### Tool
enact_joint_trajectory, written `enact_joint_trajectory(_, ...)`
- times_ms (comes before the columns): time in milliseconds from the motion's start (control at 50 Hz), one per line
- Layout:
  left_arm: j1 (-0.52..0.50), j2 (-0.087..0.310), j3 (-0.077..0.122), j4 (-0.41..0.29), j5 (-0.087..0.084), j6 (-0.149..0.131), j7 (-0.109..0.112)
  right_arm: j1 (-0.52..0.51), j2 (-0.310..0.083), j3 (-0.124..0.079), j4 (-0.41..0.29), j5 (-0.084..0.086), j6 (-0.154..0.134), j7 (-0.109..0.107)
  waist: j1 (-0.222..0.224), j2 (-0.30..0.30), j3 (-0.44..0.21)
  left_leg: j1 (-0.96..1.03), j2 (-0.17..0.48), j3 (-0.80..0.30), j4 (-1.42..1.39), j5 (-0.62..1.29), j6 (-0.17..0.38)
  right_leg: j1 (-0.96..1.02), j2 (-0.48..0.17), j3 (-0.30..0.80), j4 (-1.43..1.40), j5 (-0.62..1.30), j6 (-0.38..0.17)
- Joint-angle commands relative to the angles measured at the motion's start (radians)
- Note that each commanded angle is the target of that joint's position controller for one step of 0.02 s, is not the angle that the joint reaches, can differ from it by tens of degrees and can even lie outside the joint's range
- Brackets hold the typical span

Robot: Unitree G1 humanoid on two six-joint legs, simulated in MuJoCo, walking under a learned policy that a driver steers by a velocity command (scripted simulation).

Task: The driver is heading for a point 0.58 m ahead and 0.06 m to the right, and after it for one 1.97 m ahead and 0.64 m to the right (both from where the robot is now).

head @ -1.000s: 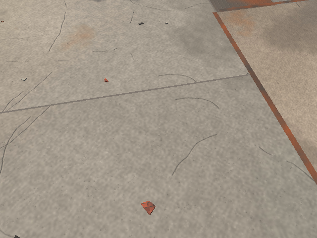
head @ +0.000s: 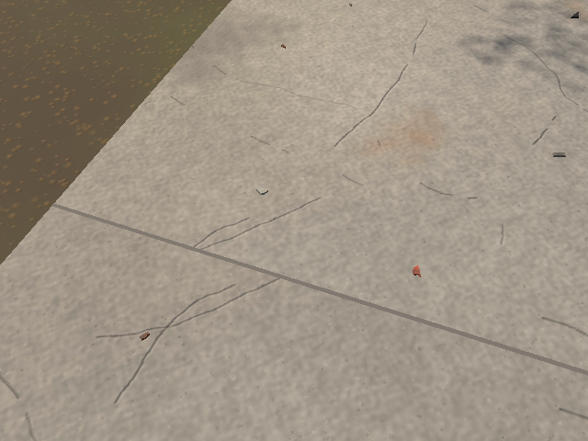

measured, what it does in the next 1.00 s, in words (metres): walks ahead: left foot, then right foot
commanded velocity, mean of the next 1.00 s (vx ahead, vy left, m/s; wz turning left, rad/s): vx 0.25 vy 0.00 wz -0.08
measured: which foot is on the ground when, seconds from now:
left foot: up 0.00-0.30, down 0.32-0.82, up 0.84-1.00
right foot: down 0.00-0.34, up 0.36-0.80, down 0.82-1.00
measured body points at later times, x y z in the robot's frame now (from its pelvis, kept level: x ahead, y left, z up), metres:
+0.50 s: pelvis +0.22 +0.06 +0.01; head +0.26 +0.08 +0.45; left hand +0.26 +0.31 -0.14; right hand +0.34 -0.19 -0.11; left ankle +0.25 +0.13 -0.74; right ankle +0.20 -0.09 -0.66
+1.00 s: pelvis +0.28 +0.03 +0.00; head +0.31 +0.00 +0.45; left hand +0.41 +0.29 -0.11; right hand +0.34 -0.25 -0.14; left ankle +0.28 +0.17 -0.67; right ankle +0.30 -0.04 -0.74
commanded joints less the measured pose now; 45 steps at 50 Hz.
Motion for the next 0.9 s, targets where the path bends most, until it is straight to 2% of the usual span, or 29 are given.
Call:
enact_joint_trajectory(20,0.079,0.098,0.022,-0.010,-0.012,-0.039,-0.012,0.062,-0.017,0.002,-0.048,-0.008,0.008,0.017,-0.007,-0.142,-0.037,-0.127,0.049,-0.051,-0.023,0.054,-0.009,0.107,-0.275,0.256,-0.254,0.203,-0.146)
enact_joint_trajectory(80,0.110,0.105,0.024,0.015,-0.012,-0.041,-0.017,-0.056,-0.011,0.012,-0.088,-0.009,0.003,0.027,0.008,-0.134,-0.007,-0.196,0.064,-0.036,-0.161,0.151,-0.027,0.129,-0.259,0.176,-0.296,0.202,-0.150)
enact_joint_trajectory(160,0.148,0.123,0.028,0.044,-0.021,-0.033,-0.021,-0.211,0.020,0.041,-0.132,-0.006,-0.009,0.041,0.039,-0.139,0.007,-0.092,0.081,0.073,-0.429,0.269,-0.039,0.105,-0.217,0.073,-0.297,0.249,-0.124)
enact_joint_trajectory(220,0.208,0.151,0.034,0.073,-0.019,-0.023,-0.020,-0.272,0.002,0.043,-0.153,-0.004,-0.014,0.035,0.060,-0.145,0.013,-0.047,0.074,0.111,-0.528,0.229,-0.023,0.169,-0.253,0.085,-0.267,0.294,-0.117)
enact_joint_trajectory(260,0.223,0.167,0.038,0.089,-0.017,-0.011,-0.017,-0.266,-0.011,0.040,-0.156,-0.007,-0.020,0.027,0.052,-0.150,0.010,-0.006,0.055,0.127,-0.581,0.162,0.001,0.224,-0.274,0.090,-0.210,0.378,-0.110)
enact_joint_trajectory(280,0.221,0.172,0.038,0.095,-0.019,-0.004,-0.015,-0.218,-0.016,0.036,-0.140,-0.012,-0.025,0.021,0.026,-0.146,-0.012,0.069,0.030,0.139,-0.626,0.146,0.017,0.238,-0.268,0.074,-0.134,0.485,-0.100)
enact_joint_trajectory(300,0.226,0.155,0.031,0.104,-0.023,0.003,-0.013,-0.097,-0.022,0.028,-0.096,-0.024,-0.037,0.012,-0.026,-0.107,-0.068,0.222,0.003,0.141,-0.708,0.190,0.037,0.227,-0.224,0.030,0.032,0.600,-0.075)
enact_joint_trajectory(320,0.229,0.123,0.019,0.093,-0.028,0.003,-0.009,0.055,-0.062,0.014,-0.051,-0.043,-0.049,0.000,-0.081,-0.066,-0.180,0.446,0.085,0.056,-0.711,0.235,0.066,0.122,-0.179,-0.001,0.231,0.477,-0.043)
enact_joint_trajectory(340,0.277,0.023,-0.011,0.034,-0.056,-0.001,-0.014,0.165,-0.176,-0.011,-0.045,-0.057,-0.051,-0.017,-0.091,0.152,-0.327,0.759,0.406,-0.337,-0.718,0.425,0.181,-0.200,-0.057,-0.068,0.589,-0.003,0.017)
enact_joint_trajectory(360,0.277,0.093,0.012,0.051,-0.036,0.010,0.001,0.180,-0.193,-0.024,-0.030,0.003,-0.040,-0.024,-0.089,0.158,-0.356,0.719,0.487,-0.498,-0.777,0.784,0.252,-0.289,0.019,0.032,0.762,-0.381,0.020)
enact_joint_trajectory(380,0.228,0.101,0.019,0.050,-0.029,0.022,0.006,0.115,-0.145,-0.010,-0.029,0.023,-0.041,-0.024,-0.051,0.067,-0.254,0.633,0.427,-0.313,-0.746,0.947,0.240,-0.309,-0.032,0.112,0.807,-0.354,0.013)
enact_joint_trajectory(400,0.203,0.068,0.008,0.052,-0.030,0.022,0.004,0.046,-0.070,0.012,-0.032,0.024,-0.047,-0.023,-0.019,0.043,-0.166,0.524,0.377,-0.202,-0.768,0.983,0.205,-0.309,-0.056,0.119,0.760,-0.314,0.012)
enact_joint_trajectory(420,0.199,0.059,0.008,0.062,-0.028,0.030,0.003,-0.007,-0.022,0.026,-0.033,0.024,-0.048,-0.023,0.015,0.033,-0.110,0.442,0.324,-0.135,-0.807,0.922,0.155,-0.284,-0.083,0.116,0.690,-0.277,0.015)
enact_joint_trajectory(440,0.206,0.062,0.010,0.070,-0.014,0.043,0.001,-0.043,0.002,0.035,-0.031,0.028,-0.048,-0.026,0.043,0.052,-0.079,0.369,0.285,-0.089,-0.840,0.897,0.128,-0.236,-0.091,0.109,0.644,-0.238,0.025)
enact_joint_trajectory(480,0.235,0.046,0.011,0.090,-0.005,0.065,-0.007,-0.054,-0.003,0.038,-0.023,0.022,-0.055,-0.029,0.070,0.050,-0.106,0.301,0.261,-0.028,-0.864,0.966,0.127,-0.141,-0.066,0.090,0.618,-0.171,0.040)
enact_joint_trajectory(520,0.234,0.026,0.008,0.100,-0.009,0.078,-0.009,-0.061,-0.017,0.037,-0.007,0.020,-0.062,-0.032,0.090,0.041,-0.111,0.268,0.252,0.030,-0.876,0.971,0.131,-0.106,-0.056,0.087,0.551,-0.122,0.049)
enact_joint_trajectory(580,0.143,0.019,0.002,0.084,-0.006,0.087,-0.002,-0.051,-0.025,0.038,0.015,0.016,-0.059,-0.039,0.064,0.074,-0.074,0.247,0.238,0.096,-0.877,0.878,0.111,-0.092,-0.054,0.073,0.398,-0.051,0.044)
enact_joint_trajectory(620,0.078,0.034,0.004,0.058,-0.006,0.089,0.001,-0.014,-0.049,0.027,0.029,0.017,-0.046,-0.046,0.036,0.077,-0.073,0.281,0.260,0.096,-0.860,0.840,0.123,-0.114,-0.053,0.056,0.364,-0.044,0.034)
enact_joint_trajectory(700,0.023,0.042,0.008,0.024,-0.005,0.090,-0.003,0.019,-0.071,0.009,0.042,0.012,-0.012,-0.058,0.008,0.051,-0.057,0.329,0.315,0.068,-0.817,0.700,0.147,-0.137,-0.054,0.036,0.313,-0.134,0.010)
enact_joint_trajectory(740,0.016,0.042,0.012,0.010,-0.007,0.092,-0.006,0.015,-0.084,-0.002,0.042,0.012,0.002,-0.063,0.003,0.047,-0.043,0.342,0.335,0.051,-0.783,0.629,0.146,-0.132,-0.049,0.024,0.264,-0.186,-0.007)
enact_joint_trajectory(780,0.043,0.033,0.013,0.005,-0.008,0.086,-0.008,-0.004,-0.097,-0.012,0.041,0.016,0.013,-0.068,0.025,0.023,-0.044,0.331,0.323,0.068,-0.699,0.561,0.112,-0.059,-0.033,0.007,0.128,-0.126,-0.029)
enact_joint_trajectory(800,0.066,0.050,0.019,0.005,-0.006,0.077,-0.007,0.011,-0.096,-0.015,0.046,0.013,0.017,-0.069,0.039,-0.023,-0.059,0.299,0.285,0.098,-0.617,0.462,0.063,0.015,-0.038,0.050,0.021,0.002,-0.045)
enact_joint_trajectory(820,0.109,0.146,0.043,0.006,0.005,0.064,0.000,0.029,-0.058,-0.008,0.025,0.008,0.019,-0.066,0.035,-0.198,-0.096,0.194,0.188,0.185,-0.391,0.248,-0.004,0.119,-0.189,0.268,-0.057,0.267,-0.090)
enact_joint_trajectory(840,0.155,0.253,0.076,0.006,-0.011,0.067,0.003,-0.013,0.000,0.007,-0.024,0.024,0.032,-0.069,0.064,-0.372,-0.080,-0.055,-0.029,0.202,-0.181,-0.295,-0.063,0.193,-0.415,0.591,-0.100,0.661,-0.278)
enact_joint_trajectory(860,0.214,0.221,0.072,0.027,-0.028,0.075,0.004,-0.031,-0.022,0.007,-0.019,0.008,0.050,-0.071,0.074,-0.205,-0.115,-0.074,0.005,0.068,-0.038,-0.336,-0.070,0.208,-0.408,0.557,-0.095,0.641,-0.330)
enact_joint_trajectory(880,0.162,0.189,0.066,0.019,-0.029,0.082,0.009,-0.047,-0.020,0.005,-0.019,0.014,0.055,-0.066,0.053,-0.152,-0.070,-0.101,0.021,0.041,0.007,-0.263,-0.077,0.165,-0.352,0.482,-0.095,0.570,-0.316)
enact_joint_trajectory(900,0.087,0.159,0.058,0.002,-0.024,0.092,0.013,-0.062,-0.024,0.003,-0.019,0.020,0.051,-0.063,0.026,-0.108,-0.034,-0.111,0.043,0.023,-0.021,-0.179,-0.082,0.125,-0.288,0.422,-0.112,0.475,-0.269)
